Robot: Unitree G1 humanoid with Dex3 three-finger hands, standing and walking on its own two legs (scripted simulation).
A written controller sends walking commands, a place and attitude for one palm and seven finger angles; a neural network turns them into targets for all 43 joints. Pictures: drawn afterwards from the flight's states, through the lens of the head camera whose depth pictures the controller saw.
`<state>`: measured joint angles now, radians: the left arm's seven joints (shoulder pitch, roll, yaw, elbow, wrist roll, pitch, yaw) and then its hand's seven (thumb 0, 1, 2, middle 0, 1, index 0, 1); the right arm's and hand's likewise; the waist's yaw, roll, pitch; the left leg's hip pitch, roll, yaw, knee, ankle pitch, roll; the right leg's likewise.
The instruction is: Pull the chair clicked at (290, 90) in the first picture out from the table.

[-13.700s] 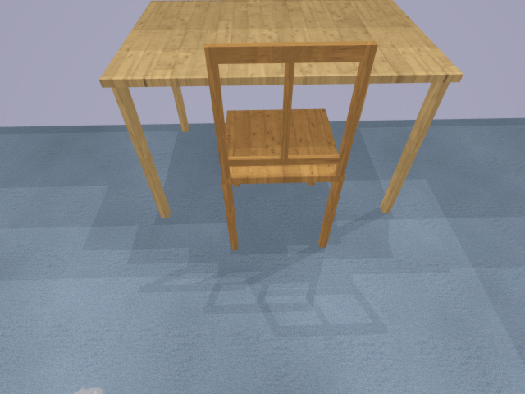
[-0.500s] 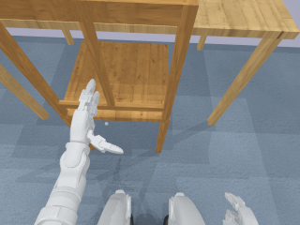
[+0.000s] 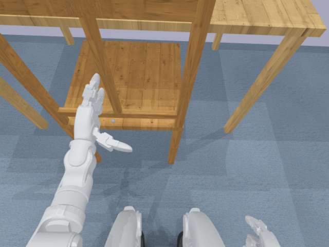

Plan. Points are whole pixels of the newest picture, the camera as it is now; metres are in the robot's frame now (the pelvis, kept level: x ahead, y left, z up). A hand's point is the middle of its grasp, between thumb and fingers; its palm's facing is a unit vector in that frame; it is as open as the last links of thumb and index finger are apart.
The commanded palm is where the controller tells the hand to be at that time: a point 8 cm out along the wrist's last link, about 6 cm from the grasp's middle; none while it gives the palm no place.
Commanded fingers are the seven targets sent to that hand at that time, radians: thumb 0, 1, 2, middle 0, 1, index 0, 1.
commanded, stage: push the fingers through the gap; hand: left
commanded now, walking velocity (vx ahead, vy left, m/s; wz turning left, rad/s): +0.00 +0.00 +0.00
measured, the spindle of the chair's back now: (106, 76) +0.51 +0.15 +0.06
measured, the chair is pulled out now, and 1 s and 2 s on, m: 0.00 0.00 0.00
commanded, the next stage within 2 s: hook a spindle and tug to test in 1.26 s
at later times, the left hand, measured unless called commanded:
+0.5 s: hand (117, 104) +0.45 +0.12 +0.03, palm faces -0.03 -1.00 -0.02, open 17.0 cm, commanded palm +0.43 +0.17 +0.03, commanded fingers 0.00 -0.50 0.30 -0.06 -0.08 -0.06 -0.08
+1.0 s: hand (118, 91) +0.49 +0.12 +0.03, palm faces +0.00 -1.00 -0.03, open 17.0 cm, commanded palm +0.46 +0.16 +0.03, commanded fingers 0.00 -0.50 0.30 -0.06 -0.08 -0.06 -0.08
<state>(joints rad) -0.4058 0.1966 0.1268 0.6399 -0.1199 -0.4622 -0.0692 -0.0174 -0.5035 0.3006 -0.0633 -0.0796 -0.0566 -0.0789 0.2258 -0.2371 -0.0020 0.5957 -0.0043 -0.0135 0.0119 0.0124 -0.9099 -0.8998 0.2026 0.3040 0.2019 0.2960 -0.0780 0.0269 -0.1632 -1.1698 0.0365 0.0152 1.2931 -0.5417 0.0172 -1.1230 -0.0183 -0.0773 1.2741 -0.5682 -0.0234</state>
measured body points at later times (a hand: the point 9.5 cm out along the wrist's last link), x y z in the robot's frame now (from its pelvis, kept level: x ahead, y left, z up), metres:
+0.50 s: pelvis +0.00 +0.01 +0.00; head +0.13 +0.02 +0.43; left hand +0.44 +0.17 +0.03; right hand +0.08 -0.25 -0.12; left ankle +0.03 +0.11 -0.62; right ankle +0.02 -0.11 -0.62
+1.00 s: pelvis +0.00 +0.01 -0.01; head +0.15 +0.01 +0.42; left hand +0.48 +0.17 +0.03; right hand +0.03 -0.26 -0.13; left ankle +0.03 +0.11 -0.62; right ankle +0.02 -0.11 -0.62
